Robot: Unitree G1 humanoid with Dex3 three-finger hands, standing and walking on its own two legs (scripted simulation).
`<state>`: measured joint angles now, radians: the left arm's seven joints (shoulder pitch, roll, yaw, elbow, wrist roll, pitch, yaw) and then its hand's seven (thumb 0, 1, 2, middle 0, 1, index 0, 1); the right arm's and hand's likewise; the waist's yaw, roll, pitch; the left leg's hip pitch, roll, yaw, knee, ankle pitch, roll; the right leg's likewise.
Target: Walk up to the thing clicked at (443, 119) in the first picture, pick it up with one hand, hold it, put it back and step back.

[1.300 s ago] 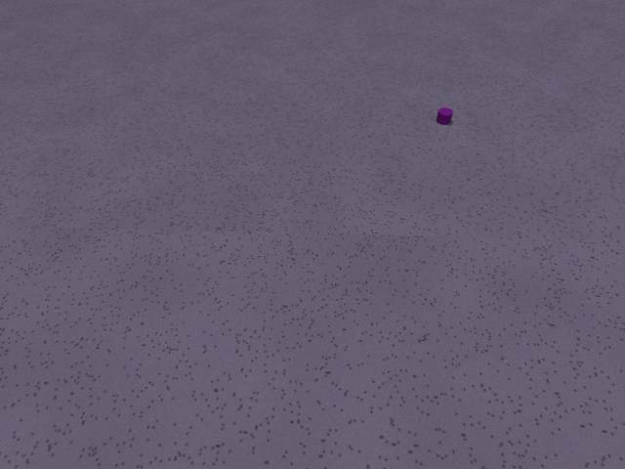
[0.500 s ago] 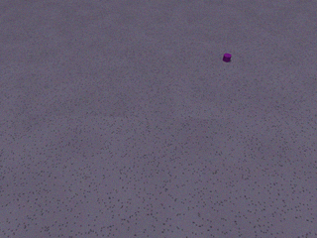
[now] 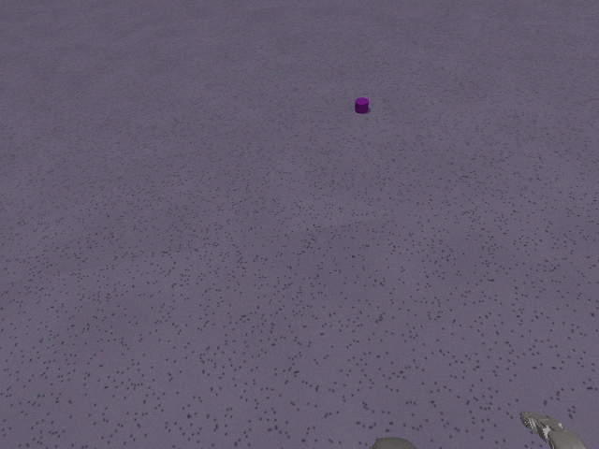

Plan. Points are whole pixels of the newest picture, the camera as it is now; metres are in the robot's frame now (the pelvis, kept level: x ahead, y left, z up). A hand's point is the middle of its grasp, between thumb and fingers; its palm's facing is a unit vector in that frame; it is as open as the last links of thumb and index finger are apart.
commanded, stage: walk up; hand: left
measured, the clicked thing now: (361, 105) +2.06 -0.34 -0.74
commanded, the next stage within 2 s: none
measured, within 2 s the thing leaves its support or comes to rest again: neither
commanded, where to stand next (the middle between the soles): +1.83 +0.05 m, yaw -92 degrees
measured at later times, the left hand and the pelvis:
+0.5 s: hand (218, 341) +0.32 +0.18 -0.12, palm faces -0.31 -0.86 -0.41, open 7.4 cm; pelvis +0.24 -0.08 +0.00, yaw -23 degrees
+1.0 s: hand (288, 138) +0.89 +0.05 -0.12, palm faces -0.64 -0.60 -0.48, open 7.4 cm; pelvis +0.59 -0.08 -0.01, yaw -40 degrees
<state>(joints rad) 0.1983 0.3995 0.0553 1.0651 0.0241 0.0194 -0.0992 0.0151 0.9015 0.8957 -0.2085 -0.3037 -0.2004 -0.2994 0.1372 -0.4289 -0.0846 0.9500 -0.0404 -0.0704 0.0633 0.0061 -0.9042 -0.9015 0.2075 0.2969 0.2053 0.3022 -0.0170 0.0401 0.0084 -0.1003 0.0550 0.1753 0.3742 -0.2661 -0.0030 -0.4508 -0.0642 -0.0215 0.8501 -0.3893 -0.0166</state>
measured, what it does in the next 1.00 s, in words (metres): walks ahead, turning right: right foot, then left foot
